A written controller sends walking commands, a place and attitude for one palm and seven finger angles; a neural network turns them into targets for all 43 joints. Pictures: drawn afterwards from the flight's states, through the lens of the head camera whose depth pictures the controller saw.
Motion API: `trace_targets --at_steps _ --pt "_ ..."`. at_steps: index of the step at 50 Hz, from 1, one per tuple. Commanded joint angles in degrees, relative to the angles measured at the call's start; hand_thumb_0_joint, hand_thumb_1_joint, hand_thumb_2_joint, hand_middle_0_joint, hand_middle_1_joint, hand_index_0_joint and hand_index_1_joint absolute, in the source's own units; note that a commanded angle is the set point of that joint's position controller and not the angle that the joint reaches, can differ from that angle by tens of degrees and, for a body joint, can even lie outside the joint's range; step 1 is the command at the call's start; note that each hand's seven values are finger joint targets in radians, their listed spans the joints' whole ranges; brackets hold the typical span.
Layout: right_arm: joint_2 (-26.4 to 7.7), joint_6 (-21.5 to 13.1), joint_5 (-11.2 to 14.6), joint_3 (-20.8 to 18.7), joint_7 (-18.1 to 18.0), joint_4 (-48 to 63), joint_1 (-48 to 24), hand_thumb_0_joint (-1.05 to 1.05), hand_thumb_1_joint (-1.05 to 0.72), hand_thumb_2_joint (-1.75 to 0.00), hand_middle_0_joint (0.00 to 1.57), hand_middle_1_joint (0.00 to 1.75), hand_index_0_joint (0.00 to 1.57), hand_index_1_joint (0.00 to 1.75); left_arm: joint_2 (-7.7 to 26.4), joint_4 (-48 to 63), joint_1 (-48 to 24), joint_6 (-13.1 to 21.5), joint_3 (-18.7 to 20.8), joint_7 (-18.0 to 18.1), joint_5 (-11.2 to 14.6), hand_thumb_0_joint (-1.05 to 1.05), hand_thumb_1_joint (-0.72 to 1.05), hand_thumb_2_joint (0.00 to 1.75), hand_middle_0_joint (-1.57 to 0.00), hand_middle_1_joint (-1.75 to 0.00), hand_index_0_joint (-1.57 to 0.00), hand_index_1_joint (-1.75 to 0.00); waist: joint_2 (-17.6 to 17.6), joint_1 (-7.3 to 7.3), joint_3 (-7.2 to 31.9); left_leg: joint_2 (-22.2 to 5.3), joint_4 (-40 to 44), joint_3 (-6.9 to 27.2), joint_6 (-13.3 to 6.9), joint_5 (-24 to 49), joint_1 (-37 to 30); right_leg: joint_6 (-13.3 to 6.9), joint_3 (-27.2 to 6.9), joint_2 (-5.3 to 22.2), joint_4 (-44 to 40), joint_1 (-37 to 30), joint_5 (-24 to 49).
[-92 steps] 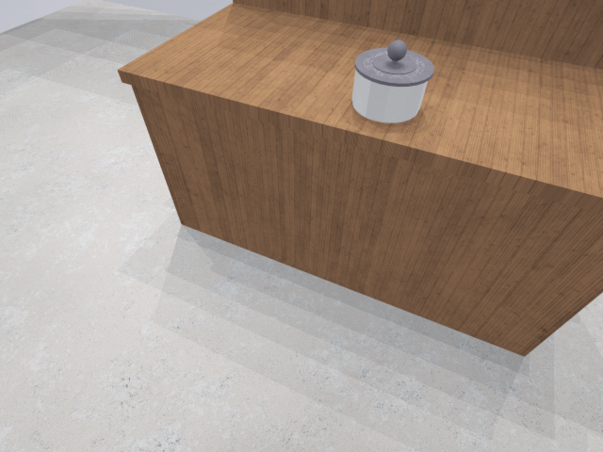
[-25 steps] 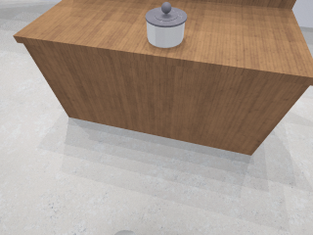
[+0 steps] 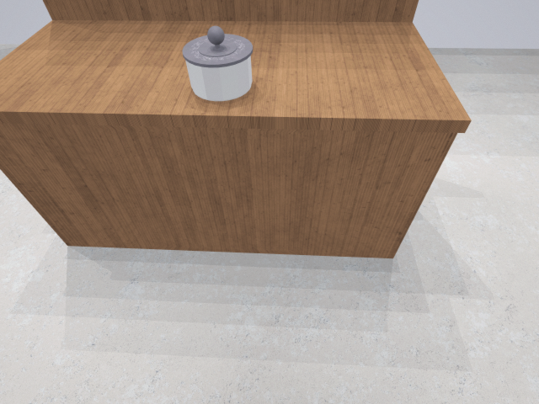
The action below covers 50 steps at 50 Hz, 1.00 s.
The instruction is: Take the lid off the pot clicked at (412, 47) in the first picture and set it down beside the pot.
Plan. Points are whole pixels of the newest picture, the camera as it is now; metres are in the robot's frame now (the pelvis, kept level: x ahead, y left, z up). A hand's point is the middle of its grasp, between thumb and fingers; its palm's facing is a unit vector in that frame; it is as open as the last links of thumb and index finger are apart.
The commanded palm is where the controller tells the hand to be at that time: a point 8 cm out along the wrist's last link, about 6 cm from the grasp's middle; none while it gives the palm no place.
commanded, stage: take the last steps up to it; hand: left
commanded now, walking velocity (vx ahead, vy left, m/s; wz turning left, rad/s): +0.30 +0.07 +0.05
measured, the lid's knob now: (216, 35) +0.96 +0.20 +0.12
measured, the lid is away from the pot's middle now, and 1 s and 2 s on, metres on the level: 0.00 0.00 0.00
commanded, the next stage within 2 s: come to a stop and stand still in 1.06 s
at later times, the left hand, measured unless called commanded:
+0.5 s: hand (136, 398) +0.16 +0.25 -0.17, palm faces +0.06 -0.98 -0.17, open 7.4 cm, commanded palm none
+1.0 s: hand (170, 309) +0.31 +0.23 -0.15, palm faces +0.09 -0.98 -0.20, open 7.3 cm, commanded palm none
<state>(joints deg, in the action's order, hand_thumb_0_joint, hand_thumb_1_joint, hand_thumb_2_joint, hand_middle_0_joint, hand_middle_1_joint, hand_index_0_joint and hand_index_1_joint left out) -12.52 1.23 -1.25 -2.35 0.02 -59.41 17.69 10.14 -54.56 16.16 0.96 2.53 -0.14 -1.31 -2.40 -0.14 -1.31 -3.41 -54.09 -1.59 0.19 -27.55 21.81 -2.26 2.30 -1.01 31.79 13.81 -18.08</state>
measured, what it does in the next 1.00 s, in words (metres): walks ahead: left foot, then right foot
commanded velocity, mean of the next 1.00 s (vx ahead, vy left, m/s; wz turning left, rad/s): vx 0.28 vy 0.03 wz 0.00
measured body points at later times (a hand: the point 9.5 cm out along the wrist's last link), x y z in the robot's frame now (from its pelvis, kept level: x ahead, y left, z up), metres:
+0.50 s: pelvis +0.14 +0.06 +0.01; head +0.15 +0.08 +0.46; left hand +0.16 +0.30 -0.15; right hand +0.15 -0.15 -0.14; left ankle +0.16 +0.16 -0.73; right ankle +0.14 -0.05 -0.66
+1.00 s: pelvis +0.34 +0.05 +0.01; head +0.36 +0.05 +0.46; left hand +0.31 +0.28 -0.14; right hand +0.40 -0.19 -0.14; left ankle +0.41 +0.19 -0.69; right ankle +0.29 -0.06 -0.73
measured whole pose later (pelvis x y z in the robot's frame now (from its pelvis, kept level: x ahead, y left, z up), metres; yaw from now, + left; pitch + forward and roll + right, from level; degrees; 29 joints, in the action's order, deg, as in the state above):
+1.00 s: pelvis +0.34 +0.05 +0.01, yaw +1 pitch +1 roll +0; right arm -11.2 -1.5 -1.0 -3.3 1.1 -57.7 12.3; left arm 8.1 -60.6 21.3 3.5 3.0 0.5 -1.5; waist -0.9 0.7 -1.2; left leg -5.7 -44.4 -4.5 0.1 -13.7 28.8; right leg -0.6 8.1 2.0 19.9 5.6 -15.2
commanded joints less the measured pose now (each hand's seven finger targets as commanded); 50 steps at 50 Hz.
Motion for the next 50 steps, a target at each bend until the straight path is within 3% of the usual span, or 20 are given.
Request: trace_targets --at_steps 1,4,9,11,13,14,15,16,19,22,30,33,34,35,36,37,38,40,43,50 --pt "-3.09 -2.6 -0.26 -1.12 0.78 4.92 -2.57 0.0 -0.9 -0.9 0.2 0.3 0.2 0.3 8.78 0.41 5.11 2.41 1.83 1.3 0.01 0.0 0.9 0.9 -0.2 -0.3 -0.2 -0.3 8.42 0.47 -3.19 -2.9 -5.24 0.48 0.39 8.6 14.25 -9.47 -17.99 17.17 -21.13 -5.9 -0.79" --pt "-1.43 -2.47 0.16 -1.11 1.31 4.78 -2.43 0.0 -0.9 -0.9 0.2 0.3 0.2 0.3 8.72 -1.27 6.74 2.98 1.72 1.26 -0.16 0.0 0.9 0.9 -0.2 -0.3 -0.2 -0.3 9.61 0.36 -4.37 -2.47 1.62 -1.36 0.62 11.52 10.95 -8.78 -13.27 16.3 -22.36 -3.91 2.96" --pt "-0.5 -3.52 0.48 -1.22 1.86 5.74 -3.81 0.0 -0.9 -0.9 0.2 0.3 0.2 0.3 9.54 -3.57 7.99 3.05 2.35 1.13 -0.45 0.0 0.9 0.9 -0.2 -0.3 -0.2 -0.3 9.47 0.87 -5.1 -1.28 12.36 -2.79 -0.23 11.66 5.8 -7.74 -10.68 16.73 -20.99 -4.07 1.91" --pt "-0.28 -4.18 0.5 -1.17 1.64 5.03 -1.95 0.0 -0.9 -0.9 0.2 0.3 0.2 0.3 9.16 -4.4 7.76 2.78 2.54 1.04 -0.36 0.0 0.9 0.9 -0.2 -0.3 -0.2 -0.3 9.28 0.0 -4.82 0.06 17.76 -4.43 -0.61 13.36 0.05 -6.56 -8.69 15.41 -17.8 -3.04 2.83" --pt "-2.05 -4.75 0.32 -1.51 0.84 2.22 6.32 0.0 -0.9 -0.9 0.2 0.3 0.2 0.3 7.54 -4.72 7.52 2.19 2.31 0.8 -0.34 0.0 0.9 0.9 -0.2 -0.3 -0.2 -0.3 4.84 -3.42 -3.33 1.96 23.62 -5.32 -1.28 13.44 -15.07 -4.53 -4.48 11.31 -7.02 4.87 1.92" --pt "-6.01 -5.19 -0.35 -2.56 0.05 0.5 13.62 0.0 -0.9 -0.9 0.2 0.3 0.2 0.3 4.84 -4.18 8.1 1.92 1.97 0.43 -0.1 0.0 0.9 0.9 -0.2 -0.3 -0.2 -0.3 -5.08 -5.98 -0.19 -4.46 29.69 5.27 -3.96 5.57 -23.48 -2.83 -0.94 6.42 8.46 11.02 0.73" --pt "-11.9 -5.22 -0.86 -3.64 -0.66 -0.52 19.45 0.0 -0.9 -0.9 0.2 0.3 0.2 0.3 1.84 -2.42 8.5 1.83 1.52 0.02 0.42 0.0 0.9 0.9 -0.2 -0.3 -0.2 -0.3 -19.12 -6.49 2.65 -18.84 40.53 27.96 -9.43 -0.64 -28.12 0.1 4.74 -0.67 27.86 21.33 -14.96" --pt "-10.99 -4.42 -0.48 -3.26 -0.93 -0.26 17.78 0.0 -0.9 -0.9 0.2 0.3 0.2 0.3 3.02 -0.67 4.97 2.12 1.44 0.07 -0.05 0.0 0.9 0.9 -0.2 -0.3 -0.2 -0.3 -12.2 -6.23 1.74 -20.59 44.75 33.36 -13.09 -10.5 -23.36 -1.28 -1.13 1.31 37.13 24.47 -14.7" --pt "-3.76 -5.15 -0.02 -1.36 -1.37 1.98 6.47 0.0 -0.9 -0.9 0.2 0.3 0.2 0.3 2.55 -1.48 3.01 1.9 1.53 -0.81 -0.38 0.0 0.9 0.9 -0.2 -0.3 -0.2 -0.3 -3.96 -1.59 -3.86 -16.1 46.22 21.42 -11.75 -7.66 -8.86 -0.89 -3.5 7.14 40.55 24.76 -3.03" --pt "-2.51 -6.14 0.35 -1.11 -1.28 1.61 3.19 0.0 -0.9 -0.9 0.2 0.3 0.2 0.3 0.84 -2.27 6.18 0.59 1.25 -1.05 -0.44 0.0 0.9 0.9 -0.2 -0.3 -0.2 -0.3 -3.03 1.44 -2.45 -11.32 46.32 9.5 -10.31 5.2 -5.08 0.86 -1.21 7.86 31.38 18.13 1.7" --pt "-3.76 -5.54 0.0 -2.02 -0.72 -0.35 5.96 0.0 -0.9 -0.9 0.2 0.3 0.2 0.3 0.84 2.47 -2.44 0.92 1.57 -1.01 -0.44 0.0 0.9 0.9 -0.2 -0.3 -0.2 -0.3 -0.74 -0.76 -4.57 -12.2 45.07 6.42 -12.06 6.21 -8.21 2.0 2.11 6.64 8.91 11.79 3.04" --pt "-3.13 -5.01 0.08 -1.8 -0.67 -0.6 5.05 0.0 -0.9 -0.9 0.2 0.3 0.2 0.3 2.13 1.31 1.44 1.47 2.13 -0.95 -0.58 0.0 0.9 0.9 -0.2 -0.3 -0.2 -0.3 1.71 1.33 -3.75 -9.03 36.59 3.25 -9.4 5.67 -4.26 1.84 4.39 3.88 -0.27 -0.62 6.44" --pt "-2.06 -4.98 0.19 -1.41 -0.68 -0.55 4.28 0.0 -0.9 -0.9 0.2 0.3 0.2 0.3 3.6 -0.34 6.37 1.82 2.54 -0.59 -0.75 0.0 0.9 0.9 -0.2 -0.3 -0.2 -0.3 4.44 3.69 -3.0 -5.75 28.37 0.63 -7.28 5.45 -0.15 0.67 1.96 4.45 -3.64 -8.24 4.16" --pt "0.26 -5.08 0.7 -1.03 -0.37 0.48 4.32 0.0 -0.9 -0.9 0.2 0.3 0.2 0.3 7.89 -2.25 12.95 2.7 3.37 -0.08 -1.01 0.0 0.9 0.9 -0.2 -0.3 -0.2 -0.3 14.04 5.79 0.2 0.41 11.73 -5.15 -4.29 3.67 9.36 -4.22 -14.73 15.24 -9.86 -17.78 -5.05" --pt "0.79 -5.37 0.55 -0.63 -0.03 2.94 2.92 0.0 -0.9 -0.9 0.2 0.3 0.2 0.3 13.16 -3.04 18.46 2.78 4.37 0.34 -0.23 0.0 0.9 0.9 -0.2 -0.3 -0.2 -0.3 20.88 7.09 2.93 3.9 -4.32 -6.09 -3.05 -7.5 18.54 -10.42 -32.61 26.47 -19.95 -23.16 -8.2" --pt "-1.82 -5.17 0.15 -1.21 0.01 2.95 0.72 0.0 -0.9 -0.9 0.2 0.3 0.2 0.3 12.21 -3.21 16.92 3.01 4.3 0.67 0.28 0.0 0.9 0.9 -0.2 -0.3 -0.2 -0.3 17.08 6.59 3.54 1.21 -12.89 0.36 -3.52 -3.28 19.6 -11.54 -33.66 26.63 -22.23 -19.86 -12.3" --pt "-1.34 -4.98 0.18 -1.59 0.09 3.33 -0.59 0.0 -0.9 -0.9 0.2 0.3 0.2 0.3 10.26 -2.35 12.83 2.9 3.94 1.08 0.29 0.0 0.9 0.9 -0.2 -0.3 -0.2 -0.3 13.57 4.77 1.02 -0.55 -16.73 1.45 -3.54 1.05 20.88 -11.61 -31.32 25.91 -22.85 -16.08 -14.92" --pt "-0.14 -4.43 -0.23 -1.18 0.49 2.66 -1.78 0.0 -0.9 -0.9 0.2 0.3 0.2 0.3 4.74 -1.18 6.88 3.56 2.33 1.43 -0.01 0.0 0.9 0.9 -0.2 -0.3 -0.2 -0.3 5.69 1.58 -2.91 -3.76 -13.25 2.15 -2.22 8.94 16.63 -9.02 -17.42 21.33 -22.28 -6.33 -0.75" --pt "2.2 -3.26 -0.01 -1.01 0.75 2.53 0.12 0.0 -0.9 -0.9 0.2 0.3 0.2 0.3 4.48 -1.44 5.98 4.23 2.13 1.5 -0.25 0.0 0.9 0.9 -0.2 -0.3 -0.2 -0.3 6.26 -0.43 -1.48 -3.59 -3.13 -0.9 -0.28 11.03 10.93 -8.32 -5.99 18.18 -21.07 -4.45 17.12" --pt "1.4 -4.15 0.19 -0.32 1.63 5.19 -6.07 0.0 -0.9 -0.9 0.2 0.3 0.2 0.3 7.76 -4.47 7.75 3.64 2.18 1.02 -0.13 0.0 0.9 0.9 -0.2 -0.3 -0.2 -0.3 10.23 1.45 -1.44 0.02 16.47 -5.42 -0.72 15.23 3.14 -5.91 -1.38 15.76 -16.74 -7.95 24.07"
